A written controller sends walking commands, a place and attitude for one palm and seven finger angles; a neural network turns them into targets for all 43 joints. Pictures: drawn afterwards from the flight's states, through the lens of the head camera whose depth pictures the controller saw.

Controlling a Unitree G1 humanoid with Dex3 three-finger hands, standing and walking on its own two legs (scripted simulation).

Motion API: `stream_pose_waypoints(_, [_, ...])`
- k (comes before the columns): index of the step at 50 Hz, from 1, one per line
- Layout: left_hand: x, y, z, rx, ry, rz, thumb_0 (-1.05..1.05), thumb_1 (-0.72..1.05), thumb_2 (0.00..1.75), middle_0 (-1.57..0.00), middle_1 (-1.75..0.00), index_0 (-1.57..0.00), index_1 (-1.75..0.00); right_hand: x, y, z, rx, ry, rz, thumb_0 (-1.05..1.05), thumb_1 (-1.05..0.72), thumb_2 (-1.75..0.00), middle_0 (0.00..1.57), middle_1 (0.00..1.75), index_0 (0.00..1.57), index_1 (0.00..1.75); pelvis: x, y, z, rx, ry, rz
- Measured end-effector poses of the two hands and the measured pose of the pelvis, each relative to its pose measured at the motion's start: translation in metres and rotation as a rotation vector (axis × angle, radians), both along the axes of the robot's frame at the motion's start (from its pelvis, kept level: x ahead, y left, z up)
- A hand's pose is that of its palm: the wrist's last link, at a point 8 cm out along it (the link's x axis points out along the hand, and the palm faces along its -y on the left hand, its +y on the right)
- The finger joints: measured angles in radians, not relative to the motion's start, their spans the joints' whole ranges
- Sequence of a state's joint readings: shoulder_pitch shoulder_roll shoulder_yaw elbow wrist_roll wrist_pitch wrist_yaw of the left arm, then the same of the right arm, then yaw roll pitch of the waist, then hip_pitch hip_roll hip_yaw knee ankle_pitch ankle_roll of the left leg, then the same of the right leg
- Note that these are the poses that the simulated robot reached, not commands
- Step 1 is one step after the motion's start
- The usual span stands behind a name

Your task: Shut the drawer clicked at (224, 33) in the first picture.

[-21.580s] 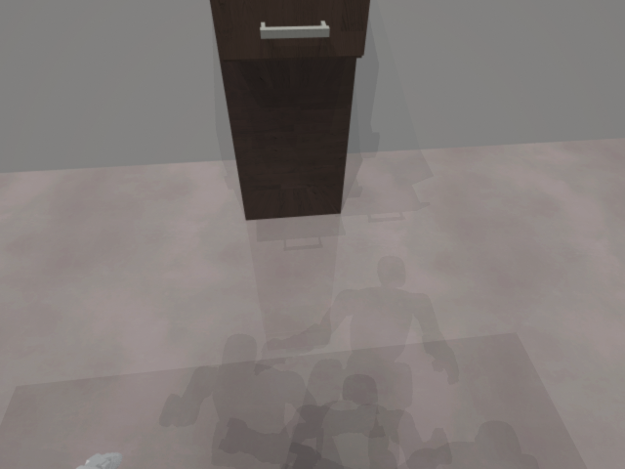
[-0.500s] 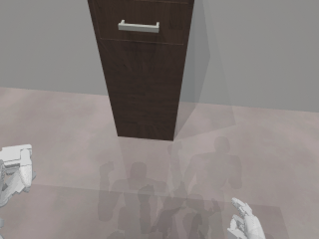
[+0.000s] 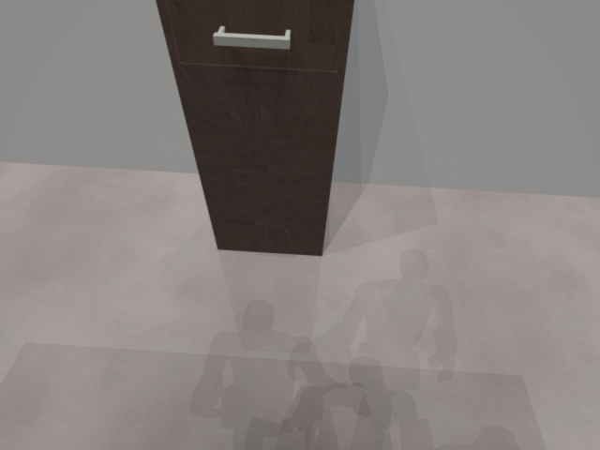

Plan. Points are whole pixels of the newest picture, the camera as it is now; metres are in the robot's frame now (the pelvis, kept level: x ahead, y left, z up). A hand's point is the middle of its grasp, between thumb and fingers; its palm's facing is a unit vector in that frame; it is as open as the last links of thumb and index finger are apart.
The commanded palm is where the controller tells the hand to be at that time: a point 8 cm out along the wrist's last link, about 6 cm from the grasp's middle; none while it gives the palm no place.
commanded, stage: let the arm hang, fingers relaxed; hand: left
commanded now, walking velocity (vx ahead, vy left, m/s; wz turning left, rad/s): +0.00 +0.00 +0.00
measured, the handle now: (253, 36) +0.92 +0.14 +0.12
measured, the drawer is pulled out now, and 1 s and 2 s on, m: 0.00 0.00 0.00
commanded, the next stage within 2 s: look to check the result in 0.80 s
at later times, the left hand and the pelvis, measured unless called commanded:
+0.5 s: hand out of the picture +0.02 +0.19 -0.16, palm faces +0.02 -0.97 -0.25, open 7.0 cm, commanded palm none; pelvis +0.01 +0.00 +0.01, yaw +0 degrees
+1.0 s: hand out of the picture +0.05 +0.19 -0.16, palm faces +0.02 -0.97 -0.25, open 7.4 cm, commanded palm none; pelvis +0.03 -0.02 +0.01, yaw +0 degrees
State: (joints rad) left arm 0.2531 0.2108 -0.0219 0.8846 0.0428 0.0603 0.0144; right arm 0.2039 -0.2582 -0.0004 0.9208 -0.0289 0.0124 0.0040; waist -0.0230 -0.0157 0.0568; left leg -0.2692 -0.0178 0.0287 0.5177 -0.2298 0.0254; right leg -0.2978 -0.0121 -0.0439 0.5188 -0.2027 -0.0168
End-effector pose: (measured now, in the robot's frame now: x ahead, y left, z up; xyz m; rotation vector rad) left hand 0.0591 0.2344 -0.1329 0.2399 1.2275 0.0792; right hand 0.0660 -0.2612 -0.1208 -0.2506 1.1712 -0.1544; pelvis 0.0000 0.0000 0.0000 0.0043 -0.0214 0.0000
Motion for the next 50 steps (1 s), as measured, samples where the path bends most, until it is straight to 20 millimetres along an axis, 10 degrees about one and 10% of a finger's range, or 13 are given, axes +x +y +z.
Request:
stream_pose_waypoints(7, [-0.073,0.016,-0.003,0.025,0.194,0.131,0.01,0.90,0.90,-0.83,-1.03,-0.83,-1.03,-0.077,0.007,-0.008,0.017,0.274,-0.047,0.01,-0.90,-0.90,0.20,0.30,0.20,0.30,0.001,-0.005,0.005,-0.011,0.003,0.017])
stream_pose_waypoints(13, [-0.094,0.023,0.005,0.057,0.266,0.154,0.01,0.90,0.90,-0.60,-0.76,-0.60,-0.76,-0.101,0.024,-0.015,0.066,0.338,-0.081,0.00,-0.90,-0.90,0.20,0.30,0.20,0.30,0.003,-0.004,0.007,-0.007,-0.004,0.015])
stream_pose_waypoints(33, [-0.015,-0.010,0.002,-0.009,0.072,0.107,0.00,0.90,0.90,-0.21,-0.31,-0.21,-0.32,-0.050,0.035,-0.021,0.108,0.190,-0.078,0.00,-0.90,-0.90,0.20,0.30,0.20,0.30,0.011,-0.006,0.009,0.002,-0.013,0.007])
stream_pose_waypoints(50, [-0.015,-0.002,0.007,0.035,0.123,0.118,0.00,0.90,0.90,-0.20,-0.30,-0.20,-0.30,-0.036,0.007,-0.016,0.061,0.212,-0.077,0.00,-0.90,-0.90,0.20,0.30,0.20,0.30,0.025,-0.015,0.011,0.001,-0.011,0.006])
